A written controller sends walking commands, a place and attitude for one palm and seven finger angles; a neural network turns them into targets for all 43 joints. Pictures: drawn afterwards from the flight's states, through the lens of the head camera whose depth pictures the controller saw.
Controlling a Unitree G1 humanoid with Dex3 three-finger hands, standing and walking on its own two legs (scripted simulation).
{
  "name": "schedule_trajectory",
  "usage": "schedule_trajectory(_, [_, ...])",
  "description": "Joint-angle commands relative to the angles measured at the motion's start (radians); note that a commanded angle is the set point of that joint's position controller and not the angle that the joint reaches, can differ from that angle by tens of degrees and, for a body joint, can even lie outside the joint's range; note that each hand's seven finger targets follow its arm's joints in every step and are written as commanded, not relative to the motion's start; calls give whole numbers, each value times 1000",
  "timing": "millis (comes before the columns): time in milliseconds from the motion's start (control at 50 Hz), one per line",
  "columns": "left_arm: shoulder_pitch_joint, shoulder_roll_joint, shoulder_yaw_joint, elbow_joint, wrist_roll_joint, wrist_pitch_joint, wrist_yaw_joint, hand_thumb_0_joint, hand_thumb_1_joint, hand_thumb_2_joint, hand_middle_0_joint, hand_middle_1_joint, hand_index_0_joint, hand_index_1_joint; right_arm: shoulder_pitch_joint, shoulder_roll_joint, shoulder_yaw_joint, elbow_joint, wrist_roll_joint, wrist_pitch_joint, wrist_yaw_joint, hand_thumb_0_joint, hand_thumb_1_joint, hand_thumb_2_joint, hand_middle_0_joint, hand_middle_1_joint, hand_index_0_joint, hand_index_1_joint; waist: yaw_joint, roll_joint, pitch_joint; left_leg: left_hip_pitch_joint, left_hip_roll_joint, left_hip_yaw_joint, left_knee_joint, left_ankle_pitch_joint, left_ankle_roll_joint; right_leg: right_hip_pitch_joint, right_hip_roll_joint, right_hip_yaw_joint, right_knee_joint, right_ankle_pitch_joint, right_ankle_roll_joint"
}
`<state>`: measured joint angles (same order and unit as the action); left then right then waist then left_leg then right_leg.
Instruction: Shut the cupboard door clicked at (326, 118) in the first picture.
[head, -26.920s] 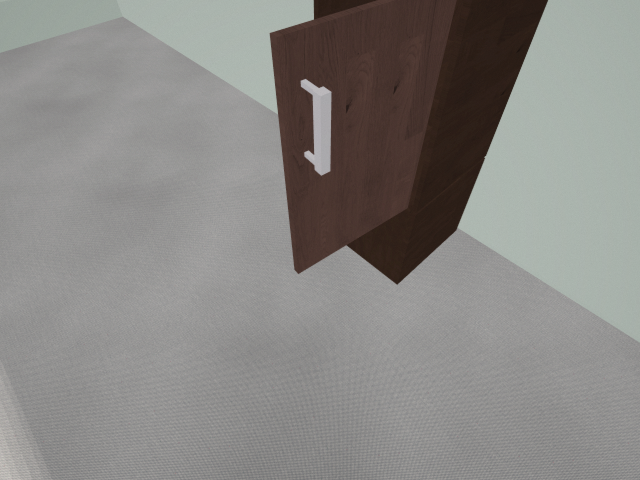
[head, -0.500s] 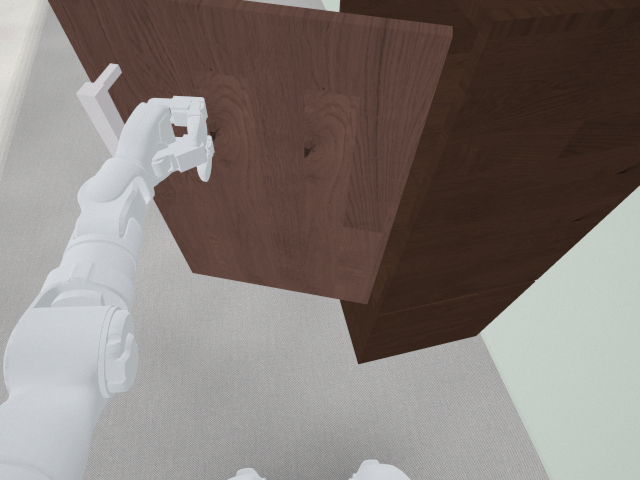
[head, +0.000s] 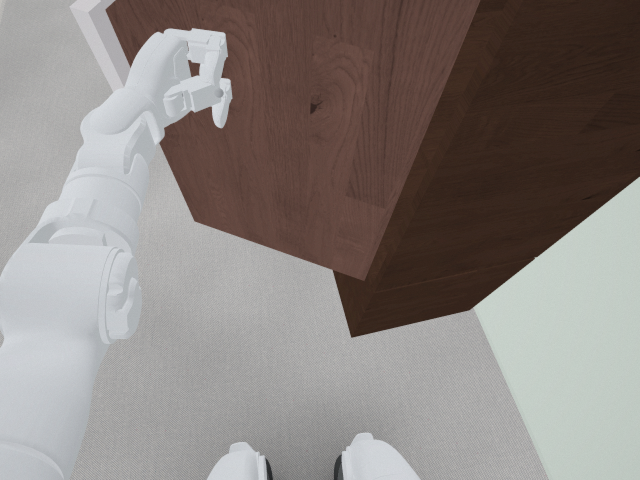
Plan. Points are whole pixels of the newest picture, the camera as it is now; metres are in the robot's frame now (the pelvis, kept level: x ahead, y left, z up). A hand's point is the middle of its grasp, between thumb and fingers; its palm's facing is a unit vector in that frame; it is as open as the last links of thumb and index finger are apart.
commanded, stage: pull the fist back off the door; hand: left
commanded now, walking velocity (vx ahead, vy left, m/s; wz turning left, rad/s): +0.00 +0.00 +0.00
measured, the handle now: (128, 62) +0.60 +0.16 +0.13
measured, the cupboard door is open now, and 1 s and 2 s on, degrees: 57 51 51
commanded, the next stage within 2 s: draw the hand back to the body in 0.90 s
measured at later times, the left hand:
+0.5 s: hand (236, 90) +0.53 +0.04 +0.15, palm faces +0.01 -1.00 +0.01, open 3.1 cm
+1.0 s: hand (240, 139) +0.45 +0.04 +0.14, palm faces -0.01 -1.00 +0.00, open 3.1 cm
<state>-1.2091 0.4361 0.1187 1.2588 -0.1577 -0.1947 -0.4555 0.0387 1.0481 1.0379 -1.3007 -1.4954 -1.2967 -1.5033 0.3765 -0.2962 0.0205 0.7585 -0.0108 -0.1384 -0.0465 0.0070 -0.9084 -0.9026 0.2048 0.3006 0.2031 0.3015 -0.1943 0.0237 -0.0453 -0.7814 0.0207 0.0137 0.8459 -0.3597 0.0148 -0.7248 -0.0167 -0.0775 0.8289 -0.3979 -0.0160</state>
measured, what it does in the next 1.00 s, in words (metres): stands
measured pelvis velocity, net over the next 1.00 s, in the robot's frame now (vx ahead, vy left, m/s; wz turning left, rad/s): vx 0.01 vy -0.02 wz -0.02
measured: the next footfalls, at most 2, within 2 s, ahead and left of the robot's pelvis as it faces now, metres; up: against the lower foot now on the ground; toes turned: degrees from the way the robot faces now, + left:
none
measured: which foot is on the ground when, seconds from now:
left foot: down 0.00-1.00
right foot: down 0.00-1.00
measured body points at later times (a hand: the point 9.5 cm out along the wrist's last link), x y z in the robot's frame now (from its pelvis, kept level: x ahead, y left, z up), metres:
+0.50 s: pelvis +0.02 -0.01 +0.01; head +0.09 -0.03 +0.46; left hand +0.52 +0.09 +0.15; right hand -0.01 -0.25 -0.12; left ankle +0.02 +0.11 -0.70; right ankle +0.00 -0.11 -0.70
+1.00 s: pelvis +0.01 -0.02 +0.02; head +0.04 -0.03 +0.47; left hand +0.45 +0.09 +0.15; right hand +0.11 -0.26 -0.10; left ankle +0.02 +0.11 -0.70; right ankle +0.00 -0.11 -0.70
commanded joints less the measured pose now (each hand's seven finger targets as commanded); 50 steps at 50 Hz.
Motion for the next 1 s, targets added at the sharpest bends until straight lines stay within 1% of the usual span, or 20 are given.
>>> schedule_trajectory(0, [-645, 19, -7, -232, -13, -56, -25, 0, 900, 900, -1300, -1500, -1300, -1500, 171, -181, -68, -27, 3, -18, -18, 0, -900, -900, 200, 300, 200, 300, -104, 63, -494, 529, -28, -74, -27, 334, 40, -61, 62, 21, -105, 298, -11])
schedule_trajectory(20, [-661, 83, 234, -200, -90, -33, 192, 0, 900, 900, -1300, -1500, -1300, -1500, 191, -136, -57, -43, 18, -21, -6, 0, -900, -900, 200, 300, 200, 300, -47, 99, -489, 422, -11, -84, -29, 307, 12, 7, 50, 37, -127, 292, -3])
schedule_trajectory(40, [-599, 8, 171, -185, -54, -21, 297, 0, 900, 900, -1300, -1500, -1300, -1500, 206, -127, -55, -50, 8, -25, 21, 0, -900, -900, 200, 300, 200, 300, -51, 83, -505, 416, -10, -88, -56, 307, 5, 29, 55, 32, -121, 293, 8])
schedule_trajectory(60, [-584, -14, 193, -196, -42, -30, 385, 0, 900, 900, -1300, -1500, -1300, -1500, 219, -124, -64, -53, 0, -28, 38, 0, -900, -900, 200, 300, 200, 300, -50, 17, -521, 418, -9, -94, -51, 343, 6, 44, 58, 17, -113, 316, 12])
schedule_trajectory(80, [-556, -51, 188, -209, -14, -46, 470, 0, 900, 900, -1300, -1500, -1300, -1500, 227, -121, -68, -58, -16, -23, 60, 0, -900, -900, 200, 300, 200, 300, -39, 28, -537, 420, -10, -83, -49, 378, 2, 43, 61, 16, -105, 339, 16])
schedule_trajectory(120, [-547, -46, 202, -303, 72, -117, 635, 0, 900, 900, -1300, -1500, -1300, -1500, 235, -112, -75, -61, -48, -13, 100, 0, -900, -900, 200, 300, 200, 300, -16, 79, -582, 429, -14, -65, -22, 422, -4, 43, 59, 12, -84, 366, 16])
schedule_trajectory(160, [-479, -59, 149, -310, 182, -177, 700, 0, 900, 900, -1300, -1500, -1300, -1500, 249, -111, -85, -66, -62, 3, 127, 0, -900, -900, 200, 300, 200, 300, -17, 84, -594, 451, -13, -63, -5, 480, -2, 33, 61, 12, -59, 397, 11])
schedule_trajectory(220, [-437, -3, 154, -281, 223, -187, 669, 0, 900, 900, -1300, -1500, -1300, -1500, 244, -126, -92, -85, -50, 46, 134, 0, -900, -900, 200, 300, 200, 300, -9, 55, -587, 426, -19, -35, -40, 393, 4, 116, 61, 34, -92, 411, 7])
schedule_trajectory(300, [-371, 20, 201, -333, 144, -169, 600, 0, 900, 900, -1300, -1500, -1300, -1500, 211, -120, -89, -119, -22, 74, 108, 0, -900, -900, 200, 300, 200, 300, 32, 7, -593, 432, -24, -13, -85, 386, 8, 251, 67, 45, -126, 485, 5])
schedule_trajectory(360, [-276, 12, 220, -385, 102, -183, 582, 0, 900, 900, -1300, -1500, -1300, -1500, 186, -107, -85, -140, -10, 76, 94, 0, -900, -900, 200, 300, 200, 300, 50, -52, -523, 397, -27, 11, -112, 376, 16, 330, 69, 49, -147, 540, 10])
schedule_trajectory(420, [-189, -58, 153, -396, 119, -198, 569, 0, 900, 900, -1300, -1500, -1300, -1500, 163, -92, -84, -142, -4, 78, 95, 0, -900, -900, 200, 300, 200, 300, 51, -53, -437, 384, -29, 25, -127, 342, 20, 314, 67, 52, -163, 529, 12])
schedule_trajectory(500, [-60, -144, 99, -421, 95, -168, 553, 0, 900, 900, -1300, -1500, -1300, -1500, 129, -88, -89, -156, 13, 84, 94, 0, -900, -900, 200, 300, 200, 300, 65, -67, -397, 417, -31, 34, -146, 327, 20, 315, 64, 47, -188, 514, 11])
schedule_trajectory(580, [-59, -155, 74, -508, 76, -150, 550, 0, 900, 900, -1300, -1500, -1300, -1500, 86, -83, -87, -163, 26, 88, 82, 0, -900, -900, 200, 300, 200, 300, 69, -56, -360, 425, -36, 38, -164, 282, 22, 330, 55, 56, -212, 488, 14])
schedule_trajectory(600, [-89, -196, 35, -554, 72, -155, 550, 0, 900, 900, -1300, -1500, -1300, -1500, 72, -77, -87, -166, 26, 84, 81, 0, -900, -900, 200, 300, 200, 300, 59, -52, -368, 446, -36, 36, -165, 289, 23, 326, 55, 54, -212, 493, 15])
schedule_trajectory(620, [-71, -179, 50, -583, 70, -161, 555, 0, 900, 900, -1300, -1500, -1300, -1500, 65, -77, -89, -168, 27, 81, 77, 0, -900, -900, 200, 300, 200, 300, 77, -36, -393, 463, -36, 33, -162, 298, 21, 335, 55, 55, -206, 492, 11])
schedule_trajectory(700, [-39, -253, -26, -675, 69, -171, 569, 0, 900, 900, -1300, -1500, -1300, -1500, 18, -66, -86, -176, 33, 66, 70, 0, -900, -900, 200, 300, 200, 300, 77, -14, -410, 528, -32, 25, -163, 317, 18, 317, 53, 47, -200, 485, 9])
schedule_trajectory(760, [29, -188, 29, -671, 70, -150, 585, 0, 900, 900, -1300, -1500, -1300, -1500, 4, -73, -84, -175, 31, 68, 63, 0, -900, -900, 200, 300, 200, 300, 97, -64, -394, 494, -35, 26, -181, 285, 18, 364, 45, 53, -209, 470, 13])
schedule_trajectory(840, [72, -216, 6, -681, 73, -117, 587, 0, 900, 900, -1300, -1500, -1300, -1500, -45, -65, -73, -194, 40, 70, 60, 0, -900, -900, 200, 300, 200, 300, 103, -76, -334, 472, -37, 33, -193, 258, 16, 361, 40, 56, -222, 455, 13])
schedule_trajectory(880, [20, -233, -14, -664, 72, -109, 590, 0, 900, 900, -1300, -1500, -1300, -1500, -52, -62, -68, -191, 41, 72, 56, 0, -900, -900, 200, 300, 200, 300, 83, -90, -301, 470, -36, 28, -199, 222, 18, 335, 38, 59, -236, 412, 18])
schedule_trajectory(980, [1, -204, 18, -633, 61, -124, 588, 0, 900, 900, -1300, -1500, -1300, -1500, -58, -62, -62, -185, 38, 63, 48, 0, -900, -900, 200, 300, 200, 300, 96, -85, -330, 469, -37, 23, -201, 216, 14, 350, 35, 63, -229, 394, 13])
